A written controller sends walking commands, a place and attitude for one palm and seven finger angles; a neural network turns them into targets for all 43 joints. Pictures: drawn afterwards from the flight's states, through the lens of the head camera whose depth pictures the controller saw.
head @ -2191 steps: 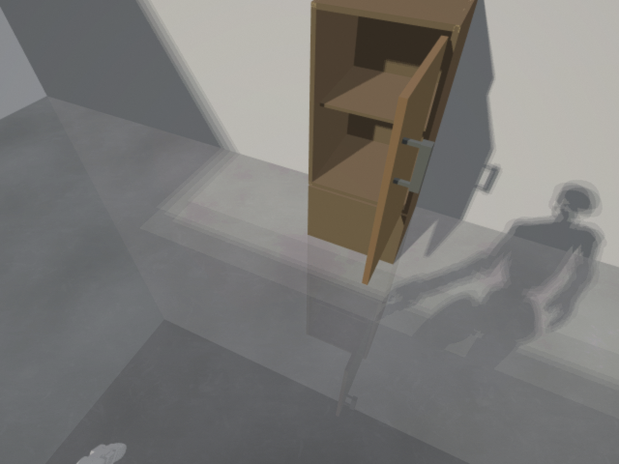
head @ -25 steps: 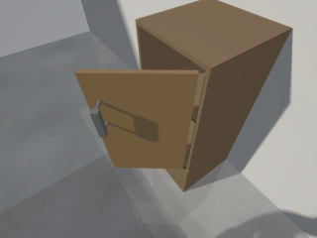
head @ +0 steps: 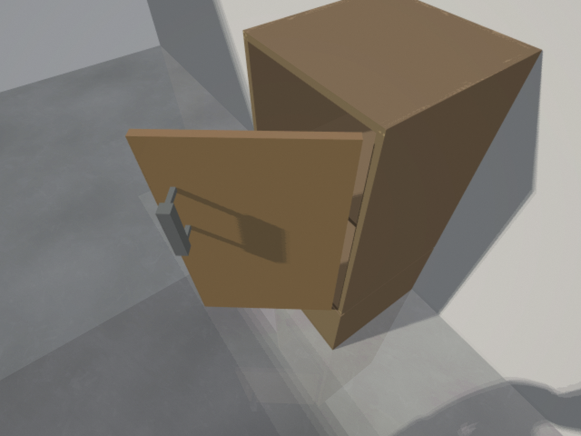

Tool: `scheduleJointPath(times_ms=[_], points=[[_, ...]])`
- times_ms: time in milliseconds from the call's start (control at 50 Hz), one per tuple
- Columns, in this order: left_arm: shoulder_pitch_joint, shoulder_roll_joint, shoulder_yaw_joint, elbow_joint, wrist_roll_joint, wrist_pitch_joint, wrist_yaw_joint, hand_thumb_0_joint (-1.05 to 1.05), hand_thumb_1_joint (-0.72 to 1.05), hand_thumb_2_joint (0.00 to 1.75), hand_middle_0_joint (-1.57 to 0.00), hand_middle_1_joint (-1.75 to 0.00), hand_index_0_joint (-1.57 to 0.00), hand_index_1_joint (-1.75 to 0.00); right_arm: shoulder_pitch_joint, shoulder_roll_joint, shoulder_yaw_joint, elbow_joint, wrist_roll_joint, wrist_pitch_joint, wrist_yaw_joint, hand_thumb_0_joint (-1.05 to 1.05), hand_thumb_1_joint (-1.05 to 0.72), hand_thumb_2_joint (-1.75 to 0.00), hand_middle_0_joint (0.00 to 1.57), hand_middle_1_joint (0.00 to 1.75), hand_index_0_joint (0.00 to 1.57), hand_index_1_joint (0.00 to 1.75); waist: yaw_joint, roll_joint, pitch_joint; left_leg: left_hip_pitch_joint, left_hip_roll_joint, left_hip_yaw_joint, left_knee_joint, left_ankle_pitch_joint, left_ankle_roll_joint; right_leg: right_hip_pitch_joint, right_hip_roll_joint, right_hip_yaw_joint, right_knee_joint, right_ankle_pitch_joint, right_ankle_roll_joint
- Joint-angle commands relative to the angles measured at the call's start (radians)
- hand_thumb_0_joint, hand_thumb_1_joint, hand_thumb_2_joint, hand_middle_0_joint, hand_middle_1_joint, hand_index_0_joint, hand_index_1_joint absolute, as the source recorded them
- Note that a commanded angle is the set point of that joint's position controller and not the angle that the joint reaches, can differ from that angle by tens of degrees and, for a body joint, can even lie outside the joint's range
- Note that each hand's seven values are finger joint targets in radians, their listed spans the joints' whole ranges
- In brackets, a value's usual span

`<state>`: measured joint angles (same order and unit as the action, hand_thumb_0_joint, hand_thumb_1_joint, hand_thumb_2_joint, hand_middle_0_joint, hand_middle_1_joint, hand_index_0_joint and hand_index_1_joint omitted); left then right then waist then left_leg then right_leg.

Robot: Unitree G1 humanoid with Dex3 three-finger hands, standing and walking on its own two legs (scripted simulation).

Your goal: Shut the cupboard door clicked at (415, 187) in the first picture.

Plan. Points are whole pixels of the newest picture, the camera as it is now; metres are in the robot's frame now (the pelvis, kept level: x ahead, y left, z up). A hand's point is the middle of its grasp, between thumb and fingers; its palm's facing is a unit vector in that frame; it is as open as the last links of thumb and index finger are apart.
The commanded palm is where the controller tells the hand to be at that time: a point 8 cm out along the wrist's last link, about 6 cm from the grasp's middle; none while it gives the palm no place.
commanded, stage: look again from close up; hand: left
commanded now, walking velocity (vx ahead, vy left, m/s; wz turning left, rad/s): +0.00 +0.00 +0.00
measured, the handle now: (177, 221) +0.46 +0.24 -0.03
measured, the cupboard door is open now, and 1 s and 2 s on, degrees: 52 52 52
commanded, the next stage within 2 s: raise the hand and make a fist in 0.32 s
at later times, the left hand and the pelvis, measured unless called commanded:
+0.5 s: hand out of the picture +0.08 +0.17 -0.14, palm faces +0.18 -0.96 -0.23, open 7.4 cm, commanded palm +0.10 +0.20 -0.07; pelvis +0.00 -0.02 -0.01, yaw +0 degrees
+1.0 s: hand out of the picture +0.10 +0.18 -0.04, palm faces +0.09 -1.00 -0.04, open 5.4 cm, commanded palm +0.10 +0.22 -0.05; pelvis -0.10 -0.02 -0.12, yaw +1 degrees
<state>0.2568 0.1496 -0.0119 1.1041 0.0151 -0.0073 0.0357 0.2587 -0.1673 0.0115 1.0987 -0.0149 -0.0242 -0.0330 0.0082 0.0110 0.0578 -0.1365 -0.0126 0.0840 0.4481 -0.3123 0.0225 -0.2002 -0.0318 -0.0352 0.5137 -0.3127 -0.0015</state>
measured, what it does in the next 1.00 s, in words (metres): lowers itself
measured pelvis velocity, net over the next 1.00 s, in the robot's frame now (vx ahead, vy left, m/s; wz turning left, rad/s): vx -0.10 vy -0.02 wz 0.01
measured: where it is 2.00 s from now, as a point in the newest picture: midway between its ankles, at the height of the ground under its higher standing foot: outside the picture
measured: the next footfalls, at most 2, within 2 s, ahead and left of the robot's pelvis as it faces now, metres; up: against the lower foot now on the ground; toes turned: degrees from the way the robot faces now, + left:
none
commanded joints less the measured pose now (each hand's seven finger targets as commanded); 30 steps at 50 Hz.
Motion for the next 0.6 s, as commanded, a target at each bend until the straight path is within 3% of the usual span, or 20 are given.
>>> scheduleJointPath(times_ms=[0, 160, 320, 380, 400, 420, 440, 460, 480, 500, 520, 540, 560, 580], points=[[0.052, 0.121, 0.023, -0.027, -0.003, -0.019, 0.006, 0.0, 0.9, 0.9, -0.2, -0.3, -0.2, -0.3, 0.069, -0.088, -0.012, -0.019, 0.002, -0.014, -0.006, 0.0, -0.9, -0.9, 0.2, 0.3, 0.2, 0.3, -0.008, 0.008, -0.041, 0.012, 0.114, -0.094, -0.062, 0.367, 0.01, 0.036, -0.082, 0.075, -0.056, 0.372, -0.042], [0.05, 0.12, 0.021, -0.021, -0.001, -0.02, 0.005, 0.0, 0.9, 0.9, -0.2, -0.3, -0.2, -0.3, 0.043, -0.084, -0.012, -0.01, 0.003, -0.007, -0.007, 0.0, -0.9, -0.9, 0.2, 0.3, 0.2, 0.3, -0.005, -0.024, -0.006, 0.01, 0.116, -0.089, -0.073, 0.315, 0.006, 0.032, -0.088, 0.076, -0.088, 0.383, -0.044], [0.046, 0.133, 0.026, -0.024, -0.004, -0.022, 0.004, 0.0, 0.9, 0.9, -0.2, -0.3, -0.2, -0.3, 0.038, -0.091, -0.014, -0.005, 0.001, -0.008, -0.007, 0.0, -0.9, -0.9, 0.2, 0.3, 0.2, 0.3, -0.002, -0.009, -0.048, 0.029, 0.119, -0.085, -0.076, 0.327, -0.003, 0.063, -0.091, 0.081, -0.092, 0.42, -0.048], [0.043, 0.133, 0.026, -0.025, -0.004, -0.023, 0.004, 0.0, 0.9, 0.9, -0.2, -0.3, -0.2, -0.3, 0.04, -0.09, -0.012, -0.001, 0.002, -0.007, -0.007, 0.0, -0.9, -0.9, 0.2, 0.3, 0.2, 0.3, -0.002, -0.019, -0.031, 0.018, 0.119, -0.086, -0.081, 0.316, -0.004, 0.063, -0.09, 0.081, -0.098, 0.419, -0.048], [0.154, 0.145, 0.034, 0.016, 0.005, -0.041, 0.044, 0.0, 0.9, 0.9, -0.2, -0.3, -0.2, -0.3, -0.047, -0.122, -0.033, -0.065, 0.016, -0.009, 0.004, 0.0, -0.9, -0.9, 0.2, 0.3, 0.2, 0.3, 0.037, -0.129, -0.029, -0.092, 0.127, -0.038, 0.166, 0.297, -0.027, 0.083, -0.153, 0.144, -0.098, 0.873, 0.009], [-0.742, 0.725, 0.416, -1.585, -0.154, -0.351, 0.047, 0.0, 0.9, 0.9, -0.2, -0.3, -0.2, -0.3, 0.075, -0.314, -0.069, -0.309, 0.021, -0.209, -0.126, 0.0, -0.9, -0.9, 0.2, 0.3, 0.2, 0.3, -0.103, 0.006, -0.448, 0.351, 0.09, 0.019, 0.304, 0.501, -0.008, 0.057, -0.06, 0.096, 0.086, 0.714, -0.006], [-0.007, 0.199, 0.03, -1.176, -0.143, -0.246, 0.061, 0.0, 0.9, 0.9, -0.22, -0.32, -0.22, -0.32, -0.016, -0.185, 0.004, -0.317, 0.077, -0.283, -0.132, 0.0, -0.9, -0.9, 0.2, 0.3, 0.2, 0.3, -0.063, 0.334, -0.469, 0.218, 0.032, -0.076, 0.158, 0.628, 0.002, 0.012, 0.016, 0.016, 0.283, 0.526, -0.014], [-0.001, 0.152, 0.061, -1.193, -0.181, -0.199, 0.101, 0.0, 0.9, 0.9, -0.24, -0.34, -0.24, -0.34, -0.049, -0.184, -0.003, -0.291, 0.057, -0.31, -0.107, 0.0, -0.9, -0.9, 0.2, 0.3, 0.2, 0.3, 0.01, 0.341, -0.435, 0.207, 0.069, -0.1, 0.113, 0.762, -0.014, -0.069, 0.014, -0.036, 0.182, 0.256, -0.02], [0.199, -0.095, -0.055, -0.993, -0.184, -0.095, 0.077, 0.0, 0.9, 0.9, -0.25, -0.36, -0.25, -0.36, -0.038, -0.142, -0.026, -0.301, 0.056, -0.318, -0.059, 0.0, -0.9, -0.9, 0.2, 0.3, 0.2, 0.3, -0.039, 0.187, -0.264, 0.056, 0.086, -0.117, 0.047, 0.713, -0.006, -0.142, 0.002, -0.048, 0.094, 0.186, -0.013], [-0.029, 0.005, 0.001, -1.14, -0.185, -0.13, 0.073, 0.0, 0.9, 0.9, -0.27, -0.38, -0.27, -0.38, -0.02, -0.202, -0.064, -0.353, 0.061, -0.327, -0.043, 0.0, -0.9, -0.9, 0.2, 0.3, 0.2, 0.3, -0.056, 0.103, -0.154, -0.057, 0.071, -0.126, 0.094, 0.52, -0.02, -0.146, 0.001, -0.038, 0.068, 0.265, -0.014], [0.01, 0.06, 0.068, -1.094, -0.175, -0.173, 0.053, 0.0, 0.9, 0.9, -0.29, -0.4, -0.29, -0.4, -0.032, -0.204, -0.086, -0.392, 0.048, -0.333, -0.046, 0.0, -0.9, -0.9, 0.2, 0.3, 0.2, 0.3, -0.064, -0.052, -0.098, -0.164, 0.043, -0.104, 0.153, 0.412, -0.011, -0.189, -0.002, -0.035, 0.077, 0.344, -0.013], [0.109, 0.05, 0.099, -1.002, -0.171, -0.221, 0.018, 0.0, 0.9, 0.9, -0.31, -0.42, -0.31, -0.42, -0.041, -0.197, -0.086, -0.41, 0.031, -0.338, -0.041, 0.0, -0.9, -0.9, 0.2, 0.3, 0.2, 0.3, -0.045, -0.151, -0.044, -0.262, 0.016, -0.103, 0.2, 0.34, -0.009, -0.24, -0.011, -0.033, 0.101, 0.387, 0.004], [0.229, 0.071, 0.168, -0.885, -0.177, -0.267, -0.023, 0.0, 0.9, 0.9, -0.33, -0.44, -0.33, -0.44, -0.047, -0.192, -0.091, -0.433, 0.031, -0.334, -0.029, 0.0, -0.9, -0.9, 0.2, 0.3, 0.2, 0.3, -0.01, -0.238, -0.045, -0.343, 0.002, -0.105, 0.237, 0.291, -0.016, -0.241, -0.023, -0.014, 0.131, 0.432, 0.013], [0.291, 0.011, 0.145, -0.803, -0.193, -0.336, -0.074, 0.0, 0.9, 0.9, -0.35, -0.46, -0.35, -0.46, -0.056, -0.178, -0.088, -0.454, 0.023, -0.333, -0.018, 0.0, -0.9, -0.9, 0.2, 0.3, 0.2, 0.3, 0.001, -0.381, -0.043, -0.445, -0.007, -0.106, 0.273, 0.205, -0.026, -0.268, -0.025, -0.006, 0.175, 0.393, 0.028]])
